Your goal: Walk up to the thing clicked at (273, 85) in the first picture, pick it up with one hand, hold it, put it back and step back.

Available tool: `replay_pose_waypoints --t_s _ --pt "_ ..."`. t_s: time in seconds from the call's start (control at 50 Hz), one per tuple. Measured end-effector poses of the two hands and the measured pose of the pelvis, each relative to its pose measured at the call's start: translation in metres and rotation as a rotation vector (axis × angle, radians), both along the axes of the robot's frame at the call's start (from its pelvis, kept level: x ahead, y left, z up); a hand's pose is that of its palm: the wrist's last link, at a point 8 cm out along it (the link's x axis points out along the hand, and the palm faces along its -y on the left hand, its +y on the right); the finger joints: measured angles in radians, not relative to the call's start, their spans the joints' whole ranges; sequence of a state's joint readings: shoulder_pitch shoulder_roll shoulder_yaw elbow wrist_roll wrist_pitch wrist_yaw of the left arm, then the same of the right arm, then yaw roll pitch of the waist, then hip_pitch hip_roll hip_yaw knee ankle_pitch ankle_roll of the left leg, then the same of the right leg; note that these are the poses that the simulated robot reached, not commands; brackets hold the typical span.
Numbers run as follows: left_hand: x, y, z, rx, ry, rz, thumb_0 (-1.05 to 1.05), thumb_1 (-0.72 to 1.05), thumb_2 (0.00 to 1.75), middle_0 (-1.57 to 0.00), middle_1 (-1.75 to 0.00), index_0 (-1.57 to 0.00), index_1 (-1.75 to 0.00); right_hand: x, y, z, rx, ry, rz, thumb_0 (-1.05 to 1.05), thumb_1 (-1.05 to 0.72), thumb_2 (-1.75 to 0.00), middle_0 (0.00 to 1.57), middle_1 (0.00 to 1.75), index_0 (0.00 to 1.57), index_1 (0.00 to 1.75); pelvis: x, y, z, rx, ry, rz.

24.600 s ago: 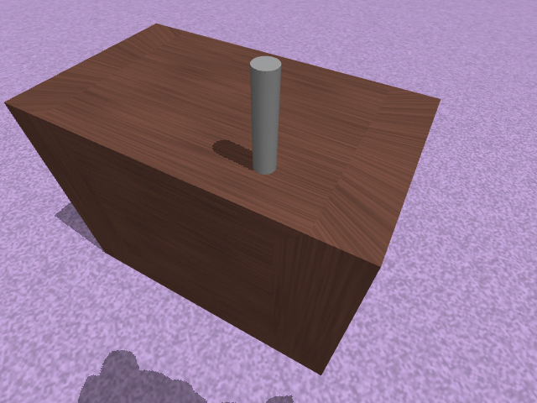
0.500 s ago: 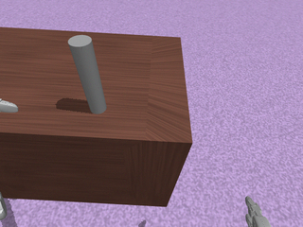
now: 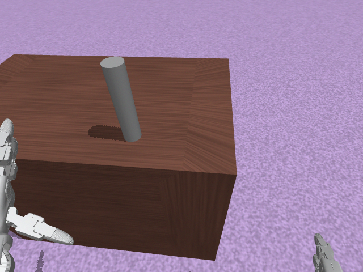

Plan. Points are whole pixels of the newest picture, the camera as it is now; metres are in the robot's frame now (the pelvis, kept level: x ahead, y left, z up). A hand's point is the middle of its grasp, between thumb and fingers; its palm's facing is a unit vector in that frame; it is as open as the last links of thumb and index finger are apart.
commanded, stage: sink last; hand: left
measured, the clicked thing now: (124, 104) +0.49 +0.20 +0.12
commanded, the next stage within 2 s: home in 0.40 s
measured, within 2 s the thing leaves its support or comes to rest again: neither
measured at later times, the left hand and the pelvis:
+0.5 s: hand (39, 212) +0.17 +0.24 +0.16, palm faces +0.38 -0.82 -0.43, open 17.5 cm; pelvis -0.02 -0.02 +0.00, yaw +0 degrees
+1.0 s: hand (108, 261) +0.16 +0.19 -0.05, palm faces +0.13 -0.97 -0.21, open 17.5 cm; pelvis +0.00 +0.00 -0.01, yaw +0 degrees
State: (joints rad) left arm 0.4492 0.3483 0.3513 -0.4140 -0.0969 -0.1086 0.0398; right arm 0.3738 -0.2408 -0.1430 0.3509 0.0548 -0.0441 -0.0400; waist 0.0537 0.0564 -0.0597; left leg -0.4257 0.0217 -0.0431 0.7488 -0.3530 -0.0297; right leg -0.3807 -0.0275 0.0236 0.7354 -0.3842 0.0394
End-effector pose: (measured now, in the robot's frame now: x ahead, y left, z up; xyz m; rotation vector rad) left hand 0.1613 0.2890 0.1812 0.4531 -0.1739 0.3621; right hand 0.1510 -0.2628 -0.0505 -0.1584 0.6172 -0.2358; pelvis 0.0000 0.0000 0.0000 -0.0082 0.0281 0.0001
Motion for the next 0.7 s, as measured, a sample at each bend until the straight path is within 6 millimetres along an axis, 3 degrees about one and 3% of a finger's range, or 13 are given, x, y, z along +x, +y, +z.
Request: replay_pose_waypoints --t_s 0.1,0.16,0.38,0.5,0.58,0.7 --pt "-0.025 -0.031 0.004 0.01 -0.011 -0.074 -0.01 -0.5 0.01 -0.06 -0.05 -0.07 -0.04 0.004 -0.004 0.003 0.007 -0.056 0.003 -0.01 0.54 -0.05 0.06 0.06 0.05 0.06 -0.003 -0.005 -0.002 0.007 -0.01 0.007" --pt "-0.033 -0.04 0.012 0.036 -0.051 -0.094 -0.01 -0.51 0.01 -0.06 -0.05 -0.07 -0.04 0.002 -0.005 0.007 0.009 -0.085 0.013 -0.01 0.54 -0.05 0.06 0.06 0.05 0.06 -0.006 -0.01 -0.003 0.012 -0.022 0.014" --pt "-0.033 -0.031 0.022 0.107 -0.126 -0.079 -0.01 -0.54 0.03 -0.06 -0.05 -0.07 -0.05 -0.02 -0.014 0.006 0.007 -0.096 0.02 -0.01 0.53 -0.05 0.06 0.06 0.05 0.06 -0.018 -0.02 -0.004 0.025 -0.038 0.01" --pt "-0.03 -0.01 -0.007 0.06 -0.027 -0.016 -0.01 -0.56 0.03 -0.07 -0.06 -0.07 -0.06 -0.028 -0.018 0.004 -0.007 -0.055 0.011 -0.01 0.51 -0.06 0.06 0.06 0.05 0.06 -0.018 -0.018 -0.004 0.026 -0.027 0.004" --pt "-0.032 -0.009 -0.032 -0.008 0.048 -0.003 -0.01 -0.57 0.05 -0.07 -0.06 -0.07 -0.06 -0.025 -0.017 0.008 -0.026 -0.056 0.013 -0.01 0.47 -0.09 0.07 0.08 0.06 0.07 -0.015 -0.015 -0.004 0.025 -0.019 0.001" --pt "-0.029 -0.02 -0.072 -0.124 0.136 -0.021 -0.01 -0.54 0.07 -0.07 -0.07 -0.07 -0.06 -0.007 0.012 0.007 -0.001 -0.068 0.068 -0.01 0.23 -0.28 0.1 0.14 0.1 0.13 -0.011 -0.012 -0.004 0.02 -0.007 0.003"
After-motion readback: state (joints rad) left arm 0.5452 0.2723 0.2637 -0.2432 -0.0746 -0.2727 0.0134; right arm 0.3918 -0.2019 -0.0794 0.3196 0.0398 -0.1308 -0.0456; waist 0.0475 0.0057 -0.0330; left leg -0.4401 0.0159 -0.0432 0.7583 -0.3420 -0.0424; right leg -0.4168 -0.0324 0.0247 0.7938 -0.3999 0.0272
